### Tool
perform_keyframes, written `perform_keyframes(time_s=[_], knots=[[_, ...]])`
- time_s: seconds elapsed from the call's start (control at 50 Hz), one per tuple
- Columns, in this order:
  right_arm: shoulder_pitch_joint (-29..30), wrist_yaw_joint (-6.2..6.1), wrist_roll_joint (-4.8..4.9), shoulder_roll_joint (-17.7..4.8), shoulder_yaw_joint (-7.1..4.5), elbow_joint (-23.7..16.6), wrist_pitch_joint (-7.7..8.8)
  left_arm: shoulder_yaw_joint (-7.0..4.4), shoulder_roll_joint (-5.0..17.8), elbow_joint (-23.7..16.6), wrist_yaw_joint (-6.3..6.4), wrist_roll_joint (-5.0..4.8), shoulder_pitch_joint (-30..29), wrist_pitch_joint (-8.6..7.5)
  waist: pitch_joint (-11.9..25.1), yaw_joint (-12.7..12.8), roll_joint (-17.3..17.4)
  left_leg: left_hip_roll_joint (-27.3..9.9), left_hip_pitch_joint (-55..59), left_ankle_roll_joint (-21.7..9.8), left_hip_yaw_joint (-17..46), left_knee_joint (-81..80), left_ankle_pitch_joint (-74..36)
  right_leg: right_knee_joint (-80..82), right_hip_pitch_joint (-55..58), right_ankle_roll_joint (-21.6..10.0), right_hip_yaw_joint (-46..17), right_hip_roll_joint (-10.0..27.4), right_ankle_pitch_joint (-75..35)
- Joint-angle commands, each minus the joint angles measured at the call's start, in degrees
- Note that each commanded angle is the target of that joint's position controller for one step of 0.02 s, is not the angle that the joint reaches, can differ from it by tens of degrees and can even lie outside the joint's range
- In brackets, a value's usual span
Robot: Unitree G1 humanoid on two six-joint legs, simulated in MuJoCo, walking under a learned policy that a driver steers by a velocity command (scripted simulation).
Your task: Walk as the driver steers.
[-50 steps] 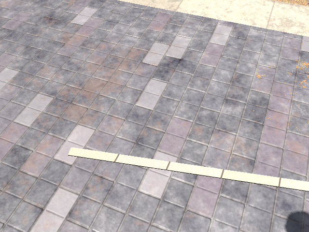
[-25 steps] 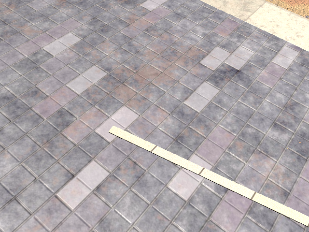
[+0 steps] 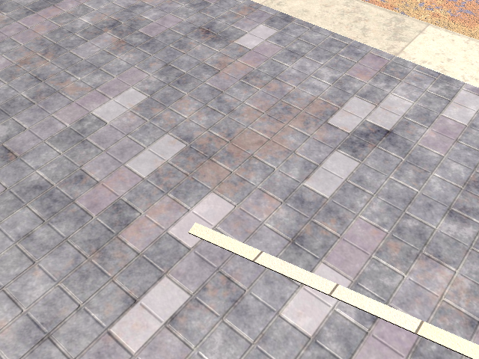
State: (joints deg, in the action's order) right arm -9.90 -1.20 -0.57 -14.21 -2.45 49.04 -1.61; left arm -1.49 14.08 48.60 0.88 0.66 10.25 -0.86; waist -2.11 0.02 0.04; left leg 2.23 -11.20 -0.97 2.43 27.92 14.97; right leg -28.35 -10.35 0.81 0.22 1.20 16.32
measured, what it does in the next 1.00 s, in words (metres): stands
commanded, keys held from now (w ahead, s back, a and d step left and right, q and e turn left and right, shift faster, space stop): no key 1.00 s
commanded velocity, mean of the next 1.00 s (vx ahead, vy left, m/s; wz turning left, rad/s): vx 0.00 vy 0.00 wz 0.01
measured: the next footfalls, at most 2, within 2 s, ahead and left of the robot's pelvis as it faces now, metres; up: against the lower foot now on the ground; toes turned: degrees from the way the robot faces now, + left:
right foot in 1.88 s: +0.44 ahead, -0.12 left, +0.00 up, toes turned -3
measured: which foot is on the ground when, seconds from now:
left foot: down 0.00-1.00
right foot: down 0.00-1.00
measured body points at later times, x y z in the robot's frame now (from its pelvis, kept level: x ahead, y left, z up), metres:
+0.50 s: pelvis +0.00 -0.01 +0.00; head +0.01 -0.01 +0.45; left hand +0.07 +0.25 -0.14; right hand +0.06 -0.27 -0.14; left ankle +0.00 +0.11 -0.74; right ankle -0.01 -0.13 -0.74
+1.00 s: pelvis +0.00 -0.02 +0.00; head +0.01 -0.02 +0.45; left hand +0.03 +0.23 -0.15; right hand +0.02 -0.27 -0.15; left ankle +0.00 +0.11 -0.74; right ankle -0.01 -0.13 -0.74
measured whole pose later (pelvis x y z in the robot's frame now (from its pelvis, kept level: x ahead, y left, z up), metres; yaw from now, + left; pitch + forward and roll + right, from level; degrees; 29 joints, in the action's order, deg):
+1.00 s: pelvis +0.00 -0.02 +0.00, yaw -1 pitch -1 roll +0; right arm -11.2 -2.5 0.0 -12.1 -1.3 65.4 -0.8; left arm 0.0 12.5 60.6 1.8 0.2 14.5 -0.7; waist -2.2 0.0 0.0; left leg 0.3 -10.8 0.7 2.6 26.2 14.0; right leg -26.5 -10.1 -0.8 0.4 -0.6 15.0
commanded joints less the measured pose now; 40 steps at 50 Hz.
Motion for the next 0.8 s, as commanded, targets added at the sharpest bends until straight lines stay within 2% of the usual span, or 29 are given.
perform_keyframes(time_s=[0.02,0.4,0.8], knots=[[1.4,-0.41,0.11,-5.7,-1.42,-1.3,0.76,-1.44,7.2,-1.9,0.40,-0.07,-0.5,-0.68,2.0,0.3,-0.1,-3.5,1.5,-0.9,3.8,-4.2,-9.7,5.2,-1.1,-1.2,-3.0,2.9,-8.7],[0.5,-1.19,0.46,-5.8,-1.13,9.7,0.98,-0.48,6.4,5.5,0.79,-0.26,1.4,-0.35,0.9,0.1,-0.3,-3.4,2.4,-0.3,2.5,-5.1,-10.6,6.6,-0.8,-1.5,-1.9,1.2,-8.7],[-1.4,-1.38,0.51,-4.5,-0.10,14.5,1.07,0.34,5.2,9.7,1.08,-0.42,5.1,-0.26,0.0,0.0,0.0,-3.1,1.1,0.3,1.4,-5.5,-9.0,7.1,-1.6,-2.1,-1.9,0.5,-7.6]])
Velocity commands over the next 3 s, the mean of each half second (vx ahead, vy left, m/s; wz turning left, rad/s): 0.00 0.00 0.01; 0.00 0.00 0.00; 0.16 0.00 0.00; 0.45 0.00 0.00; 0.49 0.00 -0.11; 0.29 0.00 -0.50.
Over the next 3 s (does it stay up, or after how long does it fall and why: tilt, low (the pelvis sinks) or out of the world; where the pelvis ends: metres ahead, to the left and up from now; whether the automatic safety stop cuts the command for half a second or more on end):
stays up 0.81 -0.03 -0.02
